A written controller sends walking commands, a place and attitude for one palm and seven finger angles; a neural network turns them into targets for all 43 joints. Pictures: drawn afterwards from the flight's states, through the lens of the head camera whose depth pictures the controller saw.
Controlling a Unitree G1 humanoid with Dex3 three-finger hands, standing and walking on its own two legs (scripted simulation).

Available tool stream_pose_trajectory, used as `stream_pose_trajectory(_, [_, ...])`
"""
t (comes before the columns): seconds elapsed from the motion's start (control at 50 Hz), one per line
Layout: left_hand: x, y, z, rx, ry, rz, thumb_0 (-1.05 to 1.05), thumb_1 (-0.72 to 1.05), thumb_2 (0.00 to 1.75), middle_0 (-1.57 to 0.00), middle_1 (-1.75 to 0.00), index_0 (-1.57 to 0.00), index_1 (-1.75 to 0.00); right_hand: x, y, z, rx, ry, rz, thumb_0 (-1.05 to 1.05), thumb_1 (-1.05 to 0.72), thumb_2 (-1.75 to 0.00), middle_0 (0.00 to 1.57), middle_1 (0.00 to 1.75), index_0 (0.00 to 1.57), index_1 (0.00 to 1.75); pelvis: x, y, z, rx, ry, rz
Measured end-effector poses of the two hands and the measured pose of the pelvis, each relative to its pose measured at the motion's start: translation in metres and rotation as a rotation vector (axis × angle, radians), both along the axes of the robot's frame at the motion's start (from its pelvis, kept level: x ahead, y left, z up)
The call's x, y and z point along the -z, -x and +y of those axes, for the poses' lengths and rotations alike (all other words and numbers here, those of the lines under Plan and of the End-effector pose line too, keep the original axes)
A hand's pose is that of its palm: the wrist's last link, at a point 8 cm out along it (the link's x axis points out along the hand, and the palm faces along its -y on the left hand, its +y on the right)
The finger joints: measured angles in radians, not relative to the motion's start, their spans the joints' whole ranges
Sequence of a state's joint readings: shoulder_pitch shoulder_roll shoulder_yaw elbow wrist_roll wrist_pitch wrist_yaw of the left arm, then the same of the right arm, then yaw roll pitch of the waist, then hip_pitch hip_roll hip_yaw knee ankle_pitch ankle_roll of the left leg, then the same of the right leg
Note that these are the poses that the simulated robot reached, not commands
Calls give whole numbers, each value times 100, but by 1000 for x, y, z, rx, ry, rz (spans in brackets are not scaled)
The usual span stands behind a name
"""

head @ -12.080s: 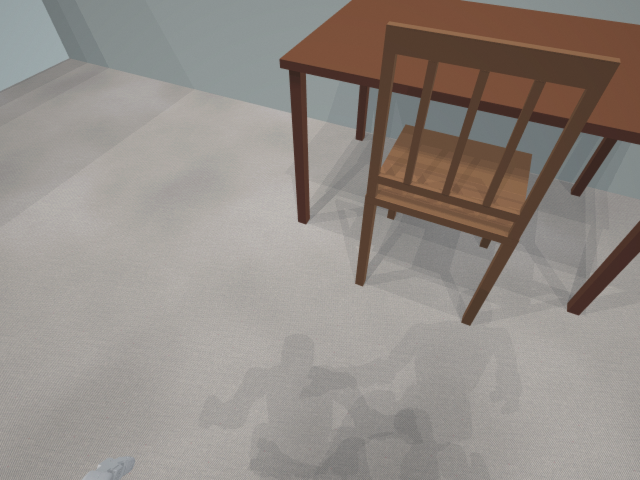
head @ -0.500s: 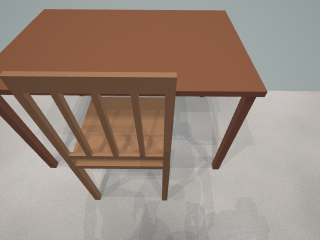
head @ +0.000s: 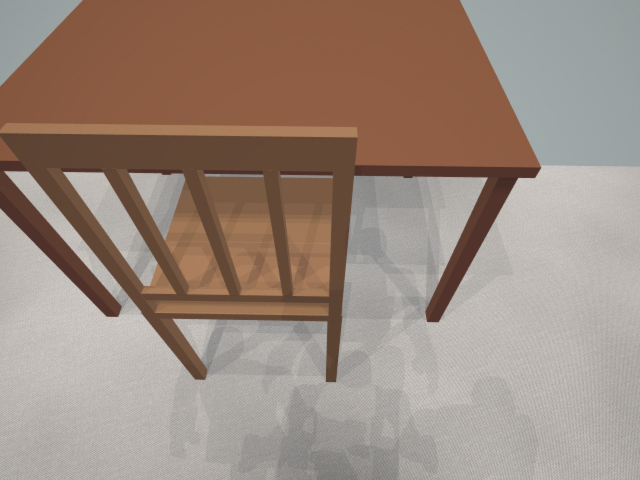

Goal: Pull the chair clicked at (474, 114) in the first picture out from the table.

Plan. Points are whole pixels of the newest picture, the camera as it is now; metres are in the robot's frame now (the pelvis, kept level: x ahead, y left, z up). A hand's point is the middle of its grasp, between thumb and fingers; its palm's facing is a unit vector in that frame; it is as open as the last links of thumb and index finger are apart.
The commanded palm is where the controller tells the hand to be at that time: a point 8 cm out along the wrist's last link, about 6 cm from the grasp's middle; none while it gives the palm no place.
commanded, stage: come to a stop and stand still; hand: left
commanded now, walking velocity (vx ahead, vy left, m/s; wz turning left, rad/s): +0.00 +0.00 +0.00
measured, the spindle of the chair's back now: (217, 240) +0.47 +0.21 -0.05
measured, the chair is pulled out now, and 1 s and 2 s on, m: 0.00 0.00 0.00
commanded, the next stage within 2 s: look again from close up in 0.44 s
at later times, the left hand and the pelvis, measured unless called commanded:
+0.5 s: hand out of the picture -0.02 +0.19 -0.16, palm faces -0.02 -0.97 -0.23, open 7.4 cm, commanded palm none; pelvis -0.03 +0.01 +0.00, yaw +0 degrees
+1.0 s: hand out of the picture +0.01 +0.17 -0.17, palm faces +0.01 -0.98 -0.22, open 7.3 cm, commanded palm none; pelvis +0.00 -0.01 +0.01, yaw +0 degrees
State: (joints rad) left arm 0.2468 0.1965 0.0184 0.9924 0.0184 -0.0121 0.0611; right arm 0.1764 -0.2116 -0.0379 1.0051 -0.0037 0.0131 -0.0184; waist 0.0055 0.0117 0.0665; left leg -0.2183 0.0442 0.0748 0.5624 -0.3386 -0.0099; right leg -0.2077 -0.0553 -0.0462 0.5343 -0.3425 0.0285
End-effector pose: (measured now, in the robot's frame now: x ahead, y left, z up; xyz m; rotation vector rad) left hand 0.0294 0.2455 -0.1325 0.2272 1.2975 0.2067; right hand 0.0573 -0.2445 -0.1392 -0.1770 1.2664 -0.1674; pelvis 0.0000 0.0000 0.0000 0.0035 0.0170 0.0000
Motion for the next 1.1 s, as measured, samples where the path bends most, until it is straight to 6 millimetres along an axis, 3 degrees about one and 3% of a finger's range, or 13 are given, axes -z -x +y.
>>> stream_pose_trajectory(0.14, [1,9,5,17,17,-40,0,90,90,-20,-29,-21,-30,3,11,17,-42,-22,-67,1,-91,-90,19,30,20,30,4,18,9,-3,4,-37])
stream_pose_trajectory(0.2, [-2,15,5,27,20,-47,0,90,90,-20,-29,-21,-30,6,22,25,-39,-45,-64,0,-91,-90,19,30,20,30,3,26,10,1,0,-48])
stream_pose_trajectory(0.32, [-5,32,4,41,31,-10,0,90,90,-20,-29,-21,-30,5,51,24,-31,-51,-18,0,-93,-90,20,30,20,30,-1,37,10,7,-9,-36])
stream_pose_trajectory(0.46, [-3,53,-1,25,46,70,0,90,90,-20,-29,-21,-30,5,90,21,-12,-52,114,0,-92,-90,19,30,20,30,-3,34,7,8,-12,-11])
stream_pose_trajectory(0.56, [-1,59,-8,10,59,114,0,90,90,-20,-29,-20,-30,4,102,22,2,-55,174,1,-91,-90,19,30,20,30,-4,26,4,7,-12,-6])
stream_pose_trajectory(0.64, [2,55,-15,4,70,121,0,90,90,-20,-29,-20,-30,4,98,23,7,-58,184,1,-91,-90,19,30,20,30,-4,19,1,7,-11,-9])
stream_pose_trajectory(0.76, [4,39,-25,6,81,98,1,90,90,-20,-29,-20,-30,6,76,25,4,-65,146,1,-91,-90,19,30,20,30,-4,11,-3,8,-11,-15])
stream_pose_trajectory(0.94, [3,23,-25,1,68,68,1,91,90,-20,-29,-20,-30,5,50,14,-5,-42,104,1,-92,-90,19,30,20,30,-5,2,-7,6,-11,-16])
stream_pose_trajectory(1.1, [2,20,-27,-4,68,69,0,91,90,-20,-29,-20,-30,3,41,9,-13,-36,100,1,-92,-90,19,30,20,30,-6,-3,-10,4,-11,-14])
